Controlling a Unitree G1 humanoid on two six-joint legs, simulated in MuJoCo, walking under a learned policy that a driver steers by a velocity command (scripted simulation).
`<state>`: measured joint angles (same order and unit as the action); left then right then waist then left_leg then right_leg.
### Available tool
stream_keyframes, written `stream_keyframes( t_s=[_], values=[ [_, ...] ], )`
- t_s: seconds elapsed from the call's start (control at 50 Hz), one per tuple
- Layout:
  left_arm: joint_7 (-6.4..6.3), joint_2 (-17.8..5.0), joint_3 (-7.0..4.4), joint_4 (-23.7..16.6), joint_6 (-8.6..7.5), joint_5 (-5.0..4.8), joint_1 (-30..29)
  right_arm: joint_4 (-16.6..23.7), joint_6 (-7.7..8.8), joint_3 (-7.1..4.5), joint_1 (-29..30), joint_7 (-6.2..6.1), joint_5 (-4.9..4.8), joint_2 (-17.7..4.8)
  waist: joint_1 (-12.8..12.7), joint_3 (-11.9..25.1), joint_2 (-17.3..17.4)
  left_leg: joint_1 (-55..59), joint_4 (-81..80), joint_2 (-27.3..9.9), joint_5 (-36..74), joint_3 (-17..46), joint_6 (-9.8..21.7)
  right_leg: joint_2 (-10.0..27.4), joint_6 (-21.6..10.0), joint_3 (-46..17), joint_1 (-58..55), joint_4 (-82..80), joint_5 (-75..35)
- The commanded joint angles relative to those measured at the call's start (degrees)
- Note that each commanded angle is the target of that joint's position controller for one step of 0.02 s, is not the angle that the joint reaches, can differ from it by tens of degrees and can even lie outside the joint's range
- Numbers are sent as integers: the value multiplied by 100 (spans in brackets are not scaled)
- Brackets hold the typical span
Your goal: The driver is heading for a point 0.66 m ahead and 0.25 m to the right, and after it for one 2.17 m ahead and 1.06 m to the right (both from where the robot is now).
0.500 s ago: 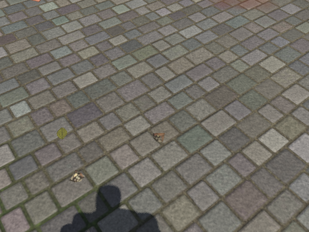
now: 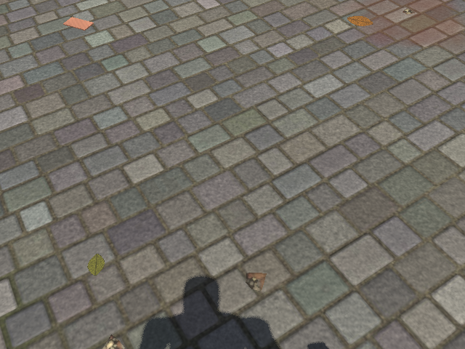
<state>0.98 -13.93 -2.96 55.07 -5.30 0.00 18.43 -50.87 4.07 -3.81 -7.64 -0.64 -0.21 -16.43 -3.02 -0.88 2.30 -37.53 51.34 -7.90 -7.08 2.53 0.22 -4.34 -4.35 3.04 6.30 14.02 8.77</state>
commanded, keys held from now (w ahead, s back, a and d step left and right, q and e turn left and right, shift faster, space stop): w+e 1.00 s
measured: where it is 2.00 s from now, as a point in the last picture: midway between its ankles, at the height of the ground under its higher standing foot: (386, 216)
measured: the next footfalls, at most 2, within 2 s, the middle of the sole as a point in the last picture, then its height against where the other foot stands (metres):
left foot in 0.24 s outside the picture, level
right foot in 0.78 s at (326, 347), level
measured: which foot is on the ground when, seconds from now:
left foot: up 0.00-0.22, down 0.24-0.80, up 0.82-1.00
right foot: down 0.00-0.26, up 0.28-0.76, down 0.78-1.00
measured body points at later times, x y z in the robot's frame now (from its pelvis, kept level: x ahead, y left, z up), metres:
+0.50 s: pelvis +0.27 +0.05 +0.00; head +0.29 +0.05 +0.45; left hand +0.45 +0.30 -0.12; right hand +0.27 -0.23 -0.13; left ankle +0.29 +0.15 -0.75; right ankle +0.29 -0.12 -0.67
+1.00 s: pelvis +0.50 -0.10 +0.00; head +0.52 -0.13 +0.44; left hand +0.71 +0.10 -0.11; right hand +0.50 -0.42 -0.11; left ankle +0.64 +0.04 -0.67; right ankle +0.48 -0.16 -0.75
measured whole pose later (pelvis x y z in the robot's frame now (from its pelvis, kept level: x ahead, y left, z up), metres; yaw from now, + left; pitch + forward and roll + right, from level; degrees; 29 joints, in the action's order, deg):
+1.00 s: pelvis +0.50 -0.10 +0.00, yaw -32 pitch +1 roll +1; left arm 0.9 -15.2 -4.5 44.0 -2.9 -0.6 17.3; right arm -45.8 6.1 -4.1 -5.3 -0.1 0.4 -17.4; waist -2.0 -3.1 1.6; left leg -34.1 58.2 -6.1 -15.6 3.3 -1.6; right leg -5.5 -5.5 -2.2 13.3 22.0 9.6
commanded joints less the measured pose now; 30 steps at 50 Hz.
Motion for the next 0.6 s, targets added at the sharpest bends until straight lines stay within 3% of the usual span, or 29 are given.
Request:
stream_keyframes(
  t_s=[0.02, 0.14, 0.2, 0.22, 0.24, 0.26, 0.28, 0.3, 0.32, 0.34, 0.36, 0.4, 0.46, 0.54, 0.6],
  values=[
    [-97, -931, -180, -273, -42, -54, -52, 403, 77, -42, 381, 15, 23, -219, 102, -169, -467, -38, -1020, 83, 949, -21, -116, 1427, -776, -1032, 159, -749, -1095],
    [-172, -973, -218, -58, 96, -141, 529, 744, 217, 19, 1377, 175, -70, -230, -166, -335, -576, 256, -2259, 432, 1109, -26, -126, 1590, -704, -1287, -390, -272, -963],
    [-222, -1087, -295, -91, 175, -146, 418, 739, 298, -61, 1095, 215, -89, -504, 123, -175, -774, 920, -2524, 526, 596, 17, 18, 1769, -555, -1581, -586, 212, -1286],
    [-222, -1084, -300, -138, 195, -145, 298, 629, 318, -129, 644, 196, -82, -631, 388, 52, -809, 1595, -2656, 614, 471, -84, 126, 1651, -463, -1536, -499, 642, -1806],
    [-209, -930, -247, -216, 199, -109, 229, 405, 337, -258, -204, 149, -39, -891, 761, 646, -705, 2873, -2589, 517, 486, -49, 326, 1298, -298, -1334, -131, 1611, -2041],
    [-203, -602, -132, -439, 203, 9, 178, 290, 333, -361, -1216, 93, 55, -1297, 1113, 1623, -56, 4580, -2371, -545, 309, 1005, 671, 793, -80, -986, 924, 3371, -693],
    [-173, 49, 38, -547, 100, -116, 1005, 164, 255, -423, -1429, 124, 42, -1601, 676, 2351, 1702, 6299, -2960, -1812, -730, 3473, 1504, 47, 230, -629, 3044, 5165, 2496],
    [-186, -640, -112, -470, 66, -245, 740, 266, 243, -261, -1288, 126, 28, -937, 830, 1993, 1077, 5890, -3385, -1606, -1744, 3698, 1350, 430, 203, -1152, 3576, 5852, 2513],
    [-197, -981, -220, -605, 67, -300, 211, 338, 251, -163, -889, 109, 12, -606, 837, 1149, 664, 5090, -3504, -1386, -1724, 2740, 1063, 665, 146, -1062, 3794, 5919, 1986],
    [-225, -913, -234, -636, 96, -273, 27, 369, 249, -116, -500, 113, 36, -505, 656, 699, 297, 4291, -3659, -1167, -1160, 2085, 944, 915, 172, -937, 3573, 5799, 1516],
    [-228, -832, -264, -662, 128, -197, -46, 354, 245, -84, -268, 119, 62, -367, 524, 386, 302, 3705, -3836, -991, -726, 1591, 917, 1069, 194, -939, 3387, 5551, 1201],
    [-186, -580, -276, -693, 253, -209, 68, 302, 270, -80, -81, 114, 109, -293, 300, 173, 479, 3062, -4163, -774, -300, 863, 880, 1266, 217, -908, 2930, 5290, 910],
    [-166, -447, -270, -923, 387, -177, -213, 203, 316, -159, -145, 69, 95, -486, 247, -18, 243, 2913, -4424, -844, 267, 274, 1038, 1351, 307, -888, 3207, 4907, 468],
    [-54, -420, -239, -1144, 366, -141, -723, 131, 271, -228, -267, 0, 97, -683, 354, -138, 96, 3106, -4512, -730, 716, -529, 972, 1306, 364, -750, 3306, 3732, -608],
    [67, -356, -171, -1371, 331, -122, -1358, 91, 202, -267, -488, -37, 46, -821, 588, -304, -3, 3318, -4501, -736, 823, -963, 900, 1208, 320, -400, 3194, 2951, -990]
  ],
)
